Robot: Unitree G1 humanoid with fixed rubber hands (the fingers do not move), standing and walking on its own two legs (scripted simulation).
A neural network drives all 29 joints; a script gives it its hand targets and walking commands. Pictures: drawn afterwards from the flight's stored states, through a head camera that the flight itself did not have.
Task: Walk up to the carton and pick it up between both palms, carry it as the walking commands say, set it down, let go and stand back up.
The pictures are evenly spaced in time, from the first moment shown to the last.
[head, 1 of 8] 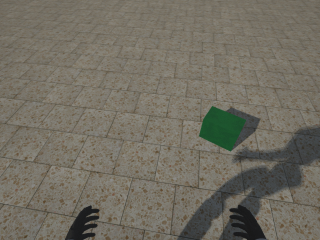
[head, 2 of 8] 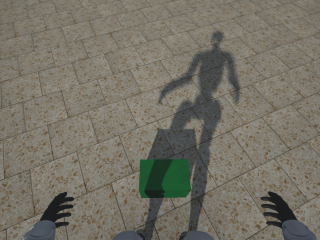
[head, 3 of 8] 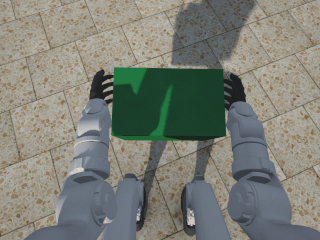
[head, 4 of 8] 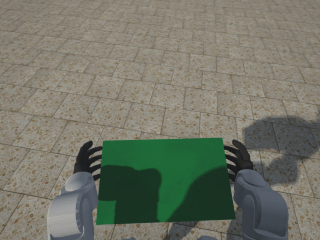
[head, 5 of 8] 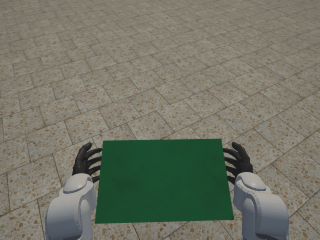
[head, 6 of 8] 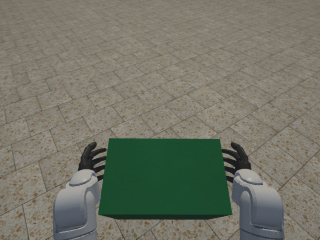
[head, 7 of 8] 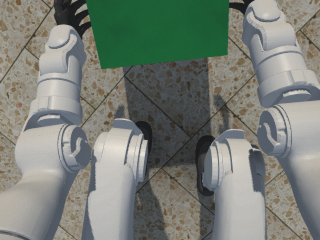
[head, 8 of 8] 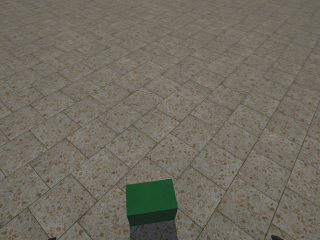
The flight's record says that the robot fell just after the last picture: no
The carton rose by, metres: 0.69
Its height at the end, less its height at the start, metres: +0.00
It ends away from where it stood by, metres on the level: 2.37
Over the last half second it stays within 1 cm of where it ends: yes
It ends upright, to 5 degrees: yes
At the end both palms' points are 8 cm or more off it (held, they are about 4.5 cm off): yes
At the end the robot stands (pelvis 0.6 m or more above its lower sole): yes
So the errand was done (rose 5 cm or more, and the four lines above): yes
